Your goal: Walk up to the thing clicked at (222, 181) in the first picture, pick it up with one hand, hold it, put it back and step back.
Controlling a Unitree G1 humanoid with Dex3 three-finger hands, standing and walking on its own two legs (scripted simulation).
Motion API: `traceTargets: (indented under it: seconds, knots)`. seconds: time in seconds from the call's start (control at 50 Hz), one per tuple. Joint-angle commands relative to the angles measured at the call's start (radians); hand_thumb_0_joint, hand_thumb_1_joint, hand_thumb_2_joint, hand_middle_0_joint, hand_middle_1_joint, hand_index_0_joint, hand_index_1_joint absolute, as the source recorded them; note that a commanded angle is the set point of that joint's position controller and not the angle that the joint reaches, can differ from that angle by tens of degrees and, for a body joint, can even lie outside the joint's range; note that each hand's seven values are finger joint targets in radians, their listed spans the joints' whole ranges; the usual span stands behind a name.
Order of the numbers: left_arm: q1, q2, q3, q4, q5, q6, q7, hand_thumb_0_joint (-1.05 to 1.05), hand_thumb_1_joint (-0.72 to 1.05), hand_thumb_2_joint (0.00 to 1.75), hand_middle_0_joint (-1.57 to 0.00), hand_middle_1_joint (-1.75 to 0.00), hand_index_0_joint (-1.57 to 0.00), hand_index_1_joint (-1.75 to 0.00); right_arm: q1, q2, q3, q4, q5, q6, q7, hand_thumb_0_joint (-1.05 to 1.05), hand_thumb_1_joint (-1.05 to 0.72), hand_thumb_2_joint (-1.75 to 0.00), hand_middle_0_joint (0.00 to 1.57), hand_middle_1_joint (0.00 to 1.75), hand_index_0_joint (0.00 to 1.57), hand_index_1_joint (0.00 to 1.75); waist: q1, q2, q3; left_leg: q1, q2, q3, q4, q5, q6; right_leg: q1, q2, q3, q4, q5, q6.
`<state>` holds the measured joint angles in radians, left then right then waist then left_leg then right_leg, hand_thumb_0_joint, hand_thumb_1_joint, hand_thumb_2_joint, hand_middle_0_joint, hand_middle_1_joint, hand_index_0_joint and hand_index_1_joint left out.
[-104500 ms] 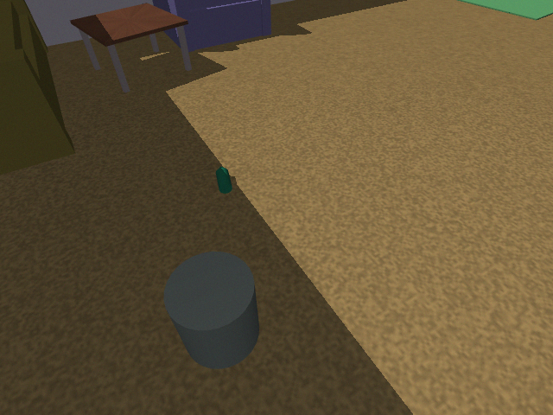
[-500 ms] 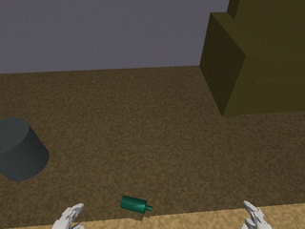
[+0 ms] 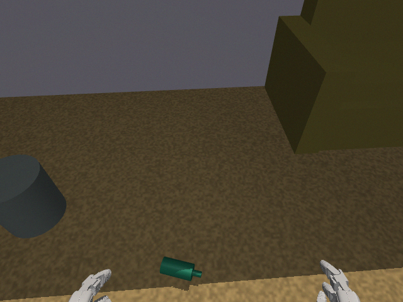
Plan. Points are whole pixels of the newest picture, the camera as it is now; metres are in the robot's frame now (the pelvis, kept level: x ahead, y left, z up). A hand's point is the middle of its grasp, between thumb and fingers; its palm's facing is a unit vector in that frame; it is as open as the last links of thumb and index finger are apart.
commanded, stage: home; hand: left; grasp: from above
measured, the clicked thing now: (181, 269) +0.45 +0.11 -0.68
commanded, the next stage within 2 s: stand in 0.82 s
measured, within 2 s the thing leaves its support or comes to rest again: neither
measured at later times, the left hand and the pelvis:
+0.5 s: hand out of the picture +0.17 +0.18 -0.05, palm faces +0.04 -0.98 -0.20, open 7.4 cm; pelvis +0.01 +0.00 +0.00, yaw +0 degrees
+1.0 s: hand out of the picture +0.17 +0.20 -0.07, palm faces +0.02 -0.96 -0.28, open 7.4 cm; pelvis +0.00 +0.00 +0.01, yaw +0 degrees
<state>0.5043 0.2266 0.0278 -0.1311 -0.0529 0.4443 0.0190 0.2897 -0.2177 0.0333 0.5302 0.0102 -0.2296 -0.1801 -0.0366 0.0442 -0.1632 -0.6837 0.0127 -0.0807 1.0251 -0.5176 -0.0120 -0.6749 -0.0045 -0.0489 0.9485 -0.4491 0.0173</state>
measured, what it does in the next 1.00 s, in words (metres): stands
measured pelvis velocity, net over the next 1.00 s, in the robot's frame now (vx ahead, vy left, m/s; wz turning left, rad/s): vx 0.00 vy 0.00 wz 0.00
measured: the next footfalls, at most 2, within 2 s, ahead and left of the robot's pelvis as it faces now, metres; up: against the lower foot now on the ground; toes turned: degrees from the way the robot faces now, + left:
none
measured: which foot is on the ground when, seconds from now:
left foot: down 0.00-1.00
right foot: down 0.00-1.00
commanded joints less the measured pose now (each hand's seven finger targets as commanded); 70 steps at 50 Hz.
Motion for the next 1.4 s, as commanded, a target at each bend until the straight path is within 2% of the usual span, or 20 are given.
traceTargets:
  seconds: [0.0, 0.06, 0.08, 0.34, 0.5, 0.52, 0.74, 0.88, 0.9, 0.92, 0.94, 0.96, 0.98, 1.0, 1.04, 1.08, 1.12, 1.16, 1.26, 1.38]
  knots:
    - [-0.033, 0.107, 0.056, -0.192, 0.003, -0.050, 0.007, 0.00, 0.90, 0.90, -0.20, -0.30, -0.20, -0.30, -0.066, -0.127, -0.052, -0.159, 0.000, -0.063, -0.012, 0.00, -0.90, -0.90, 0.20, 0.30, 0.20, 0.30, -0.003, 0.005, -0.064, 0.053, -0.018, 0.033, -0.177, 0.219, 0.023, 0.084, 0.023, -0.018, -0.148, 0.158, -0.018]
    - [-0.027, 0.099, 0.056, -0.175, 0.005, -0.050, 0.009, 0.00, 0.90, 0.90, -0.20, -0.30, -0.20, -0.30, -0.069, -0.129, -0.056, -0.159, -0.001, -0.065, -0.011, 0.00, -0.90, -0.90, 0.20, 0.30, 0.20, 0.30, -0.009, -0.007, -0.065, 0.051, -0.016, 0.029, -0.183, 0.195, 0.023, 0.079, 0.025, -0.020, -0.148, 0.136, -0.017]
    - [-0.023, 0.106, 0.066, -0.200, 0.002, -0.051, 0.009, 0.00, 0.90, 0.90, -0.20, -0.30, -0.20, -0.30, -0.070, -0.121, -0.051, -0.161, 0.000, -0.065, -0.011, 0.00, -0.90, -0.90, 0.20, 0.30, 0.20, 0.30, 0.006, 0.010, -0.070, 0.045, -0.019, 0.030, -0.179, 0.205, 0.023, 0.090, 0.022, -0.019, -0.148, 0.145, -0.018]
    - [-0.016, 0.108, 0.062, -0.203, 0.003, -0.048, 0.010, 0.00, 0.90, 0.90, -0.20, -0.30, -0.20, -0.30, -0.060, -0.125, -0.056, -0.158, 0.000, -0.059, -0.010, 0.00, -0.90, -0.90, 0.20, 0.30, 0.20, 0.30, -0.006, -0.010, -0.102, 0.061, -0.019, 0.034, -0.156, 0.275, 0.024, 0.113, 0.021, -0.015, -0.141, 0.216, -0.017]
    - [-0.013, 0.103, 0.055, -0.189, 0.007, -0.044, 0.011, 0.00, 0.90, 0.90, -0.20, -0.30, -0.20, -0.30, -0.055, -0.129, -0.061, -0.152, 0.001, -0.055, -0.007, 0.00, -0.90, -0.90, 0.20, 0.30, 0.20, 0.30, -0.007, 0.013, -0.075, 0.067, -0.012, 0.023, -0.180, 0.255, 0.016, 0.085, 0.024, -0.021, -0.134, 0.181, -0.022]
    - [-0.034, 0.109, 0.061, -0.227, 0.003, -0.050, 0.011, 0.00, 0.90, 0.90, -0.20, -0.30, -0.20, -0.30, -0.067, -0.121, -0.055, -0.165, 0.000, -0.055, -0.007, 0.00, -0.90, -0.90, 0.20, 0.30, 0.20, 0.30, 0.004, 0.017, -0.092, 0.071, -0.012, 0.023, -0.172, 0.277, 0.016, 0.099, 0.023, -0.022, -0.135, 0.203, -0.021]
    - [-0.027, 0.108, 0.053, -0.221, 0.003, -0.047, 0.008, 0.00, 0.90, 0.90, -0.20, -0.30, -0.20, -0.30, -0.063, -0.128, -0.058, -0.165, 0.001, -0.052, -0.004, 0.00, -0.90, -0.90, 0.20, 0.30, 0.20, 0.30, -0.006, 0.015, -0.101, 0.082, -0.011, 0.022, -0.168, 0.310, 0.016, 0.104, 0.024, -0.021, -0.125, 0.233, -0.021]
    - [-0.015, 0.108, 0.056, -0.203, 0.004, -0.044, 0.010, 0.00, 0.90, 0.90, -0.20, -0.30, -0.20, -0.30, -0.063, -0.127, -0.058, -0.162, 0.002, -0.047, -0.003, 0.00, -0.90, -0.90, 0.20, 0.30, 0.20, 0.30, -0.003, 0.012, -0.079, 0.065, -0.014, 0.027, -0.167, 0.280, 0.018, 0.097, 0.022, -0.019, -0.134, 0.212, -0.020]
    - [-0.308, 0.182, 0.060, 0.148, 0.126, -0.250, 0.048, 0.00, 0.90, 0.90, -0.20, -0.30, -0.20, -0.30, -0.122, -0.227, -0.095, 0.084, -0.129, 0.059, 0.056, 0.00, -0.90, -0.90, 0.20, 0.30, 0.20, 0.30, 0.071, -0.080, 0.153, 0.058, 0.011, -0.012, -0.249, 0.404, 0.065, 0.292, -0.066, 0.068, -0.194, 0.179, -0.050]
    - [-0.242, 0.196, 0.077, 0.322, 0.125, -0.315, 0.041, 0.00, 0.90, 0.90, -0.20, -0.30, -0.20, -0.30, -0.128, -0.242, -0.109, 0.099, -0.132, 0.093, 0.080, 0.00, -0.90, -0.90, 0.20, 0.30, 0.20, 0.30, 0.062, -0.108, 0.068, 0.142, 0.009, 0.008, -0.261, 0.416, 0.080, 0.303, -0.073, 0.122, -0.205, 0.181, -0.087]
    - [-0.229, 0.201, 0.076, 0.364, 0.131, -0.348, 0.037, 0.00, 0.90, 0.90, -0.20, -0.30, -0.20, -0.30, -0.121, -0.244, -0.109, 0.090, -0.130, 0.108, 0.095, 0.00, -0.90, -0.90, 0.20, 0.30, 0.20, 0.30, 0.055, -0.110, 0.038, 0.188, 0.014, -0.004, -0.267, 0.422, 0.082, 0.293, -0.079, 0.141, -0.203, 0.193, -0.101]
    - [-0.249, 0.193, 0.065, 0.387, 0.126, -0.366, 0.029, 0.00, 0.90, 0.90, -0.20, -0.30, -0.20, -0.30, -0.110, -0.241, -0.106, 0.085, -0.137, 0.119, 0.108, 0.00, -0.90, -0.90, 0.20, 0.30, 0.20, 0.30, 0.039, -0.052, 0.070, 0.193, 0.012, -0.023, -0.298, 0.412, 0.075, 0.265, -0.059, 0.122, -0.208, 0.200, -0.091]
    - [-0.238, 0.196, 0.057, 0.432, 0.122, -0.382, 0.026, 0.00, 0.90, 0.90, -0.20, -0.30, -0.20, -0.30, -0.119, -0.236, -0.106, 0.099, -0.118, 0.122, 0.123, 0.00, -0.90, -0.90, 0.20, 0.30, 0.20, 0.30, 0.063, 0.000, 0.050, 0.227, 0.014, -0.042, -0.320, 0.401, 0.078, 0.318, -0.064, 0.105, -0.200, 0.213, -0.081]
    - [-0.250, 0.202, 0.056, 0.477, 0.117, -0.395, 0.024, 0.00, 0.90, 0.90, -0.20, -0.30, -0.20, -0.30, -0.118, -0.217, -0.108, 0.129, -0.085, 0.124, 0.140, 0.00, -0.90, -0.90, 0.20, 0.30, 0.20, 0.30, 0.069, 0.003, 0.034, 0.254, 0.014, -0.038, -0.338, 0.398, 0.077, 0.349, -0.072, 0.100, -0.205, 0.242, -0.069]
    - [-0.265, 0.201, 0.066, 0.561, 0.109, -0.403, 0.023, 0.00, 0.90, 0.90, -0.20, -0.30, -0.20, -0.30, -0.144, -0.220, -0.116, 0.153, -0.065, 0.134, 0.152, 0.00, -0.90, -0.90, 0.20, 0.30, 0.20, 0.30, 0.076, -0.041, 0.030, 0.293, 0.010, -0.029, -0.349, 0.404, 0.069, 0.343, -0.073, 0.104, -0.241, 0.264, -0.064]
    - [-0.295, 0.200, 0.067, 0.638, 0.104, -0.415, 0.026, 0.00, 0.90, 0.90, -0.20, -0.30, -0.20, -0.30, -0.153, -0.216, -0.123, 0.180, -0.059, 0.147, 0.158, 0.00, -0.90, -0.90, 0.20, 0.30, 0.20, 0.30, 0.077, -0.055, 0.048, 0.285, 0.009, -0.039, -0.370, 0.336, 0.069, 0.373, -0.087, 0.115, -0.292, 0.231, -0.058]
    - [-0.326, 0.205, 0.069, 0.701, 0.103, -0.431, 0.025, 0.00, 0.90, 0.90, -0.20, -0.30, -0.20, -0.30, -0.146, -0.218, -0.123, 0.211, -0.064, 0.157, 0.160, 0.00, -0.90, -0.90, 0.20, 0.30, 0.20, 0.30, 0.063, -0.053, 0.046, 0.337, 0.012, -0.037, -0.389, 0.339, 0.075, 0.378, -0.096, 0.119, -0.316, 0.249, -0.052]
    - [-0.321, 0.200, 0.068, 0.762, 0.102, -0.442, 0.027, 0.00, 0.90, 0.90, -0.20, -0.30, -0.20, -0.30, -0.143, -0.218, -0.127, 0.240, -0.065, 0.163, 0.158, 0.00, -0.90, -0.90, 0.20, 0.30, 0.20, 0.30, 0.064, -0.037, 0.059, 0.374, 0.023, -0.052, -0.418, 0.379, 0.074, 0.391, -0.089, 0.101, -0.328, 0.272, -0.046]
    - [-0.326, 0.189, 0.064, 0.893, 0.095, -0.449, 0.025, 0.00, 0.90, 0.90, -0.20, -0.30, -0.20, -0.30, -0.158, -0.231, -0.125, 0.297, -0.062, 0.177, 0.151, 0.00, -0.90, -0.90, 0.20, 0.30, 0.20, 0.30, 0.072, 0.012, 0.126, 0.379, 0.058, -0.115, -0.548, 0.337, 0.079, 0.441, -0.072, 0.074, -0.384, 0.236, -0.036]
    - [-0.317, 0.208, 0.059, 1.022, 0.088, -0.454, 0.023, 0.00, 0.90, 0.90, -0.20, -0.30, -0.20, -0.30, -0.148, -0.247, -0.123, 0.378, -0.050, 0.195, 0.143, 0.00, -0.90, -0.90, 0.20, 0.30, 0.20, 0.30, 0.058, -0.004, 0.195, 0.417, 0.058, -0.108, -0.640, 0.275, 0.056, 0.492, -0.084, 0.084, -0.499, 0.231, -0.037]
